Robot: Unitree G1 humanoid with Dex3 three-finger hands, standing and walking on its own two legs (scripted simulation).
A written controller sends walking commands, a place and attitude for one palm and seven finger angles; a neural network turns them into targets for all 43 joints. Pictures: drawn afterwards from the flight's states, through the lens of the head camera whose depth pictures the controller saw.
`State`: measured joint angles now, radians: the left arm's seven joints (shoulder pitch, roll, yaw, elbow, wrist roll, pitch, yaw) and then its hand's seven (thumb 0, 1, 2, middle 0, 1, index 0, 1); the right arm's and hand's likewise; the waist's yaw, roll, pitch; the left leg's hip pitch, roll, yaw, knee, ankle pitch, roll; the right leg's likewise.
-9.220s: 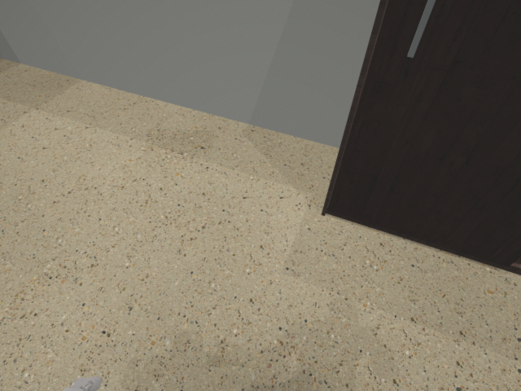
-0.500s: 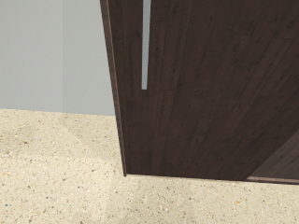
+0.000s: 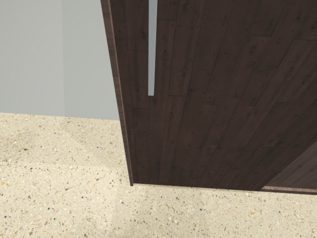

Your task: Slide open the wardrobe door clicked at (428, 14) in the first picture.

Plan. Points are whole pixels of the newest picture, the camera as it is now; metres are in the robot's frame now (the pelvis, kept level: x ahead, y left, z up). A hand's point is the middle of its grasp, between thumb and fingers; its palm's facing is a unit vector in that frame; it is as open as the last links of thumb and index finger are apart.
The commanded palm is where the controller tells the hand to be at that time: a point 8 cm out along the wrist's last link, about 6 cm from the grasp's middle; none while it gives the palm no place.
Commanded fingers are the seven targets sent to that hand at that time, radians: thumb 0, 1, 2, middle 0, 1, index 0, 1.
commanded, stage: look again from close up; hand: left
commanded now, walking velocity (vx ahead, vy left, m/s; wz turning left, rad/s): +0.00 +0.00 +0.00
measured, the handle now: (152, 48) +0.53 +0.06 +0.22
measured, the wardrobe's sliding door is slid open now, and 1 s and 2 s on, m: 0.00 0.00 0.00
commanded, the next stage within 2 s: raise the hand with hooked fingers in 0.78 s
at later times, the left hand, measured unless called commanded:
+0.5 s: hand out of the picture +0.01 +0.17 -0.18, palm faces +0.03 -0.98 -0.18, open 7.4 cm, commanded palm none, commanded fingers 0.00 0.90 0.90 -0.20 -0.30 -0.20 -0.30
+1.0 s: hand out of the picture +0.14 +0.19 -0.10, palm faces +0.20 -0.96 -0.18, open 7.4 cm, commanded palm +0.13 +0.23 -0.05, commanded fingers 0.00 0.74 0.83 -0.21 -0.41 -0.21 -0.41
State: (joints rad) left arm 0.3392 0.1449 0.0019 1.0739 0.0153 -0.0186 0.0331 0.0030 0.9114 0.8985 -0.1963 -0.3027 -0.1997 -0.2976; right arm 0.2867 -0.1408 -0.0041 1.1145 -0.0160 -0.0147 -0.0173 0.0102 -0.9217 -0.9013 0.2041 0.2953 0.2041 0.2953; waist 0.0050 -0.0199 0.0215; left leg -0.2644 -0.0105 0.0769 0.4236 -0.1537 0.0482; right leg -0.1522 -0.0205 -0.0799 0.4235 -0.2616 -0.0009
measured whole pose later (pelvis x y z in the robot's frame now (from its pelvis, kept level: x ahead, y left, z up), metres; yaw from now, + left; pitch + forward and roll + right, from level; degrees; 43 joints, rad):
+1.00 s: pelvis +0.02 +0.00 -0.01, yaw +0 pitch +1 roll +2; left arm 0.48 0.20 0.02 0.34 -0.11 0.02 0.07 0.02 0.90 0.89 -0.20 -0.32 -0.20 -0.31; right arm 0.32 -0.19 0.03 0.89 0.02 -0.20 -0.04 0.01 -0.92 -0.90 0.21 0.30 0.21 0.30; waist 0.01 -0.04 0.03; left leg -0.26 -0.05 0.09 0.45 -0.20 0.05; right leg -0.20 -0.06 -0.05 0.55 -0.36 -0.01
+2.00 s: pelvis +0.01 -0.01 -0.01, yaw +1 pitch -1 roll -1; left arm 0.20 0.37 0.37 -0.15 -0.36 -0.01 -0.31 0.00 -0.21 0.42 -0.28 -1.02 -0.28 -1.01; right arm 0.20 -0.26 0.03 0.69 0.06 -0.34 -0.12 0.02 -0.91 -0.90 0.20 0.30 0.20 0.30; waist 0.07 0.01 0.00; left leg -0.33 0.01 0.06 0.61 -0.26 0.03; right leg -0.20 0.00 -0.08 0.58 -0.36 -0.01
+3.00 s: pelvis +0.01 -0.03 +0.00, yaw +1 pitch -4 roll +0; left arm -0.22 0.52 0.48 0.00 -0.34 0.42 -0.38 -0.01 -0.50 0.30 -0.30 -1.20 -0.30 -1.20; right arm 0.14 -0.28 0.08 0.66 0.10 -0.16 -0.12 0.02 -0.91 -0.90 0.21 0.30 0.21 0.30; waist 0.08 0.05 -0.02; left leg -0.20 0.02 0.05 0.48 -0.20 0.01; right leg -0.08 0.02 -0.09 0.45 -0.31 -0.03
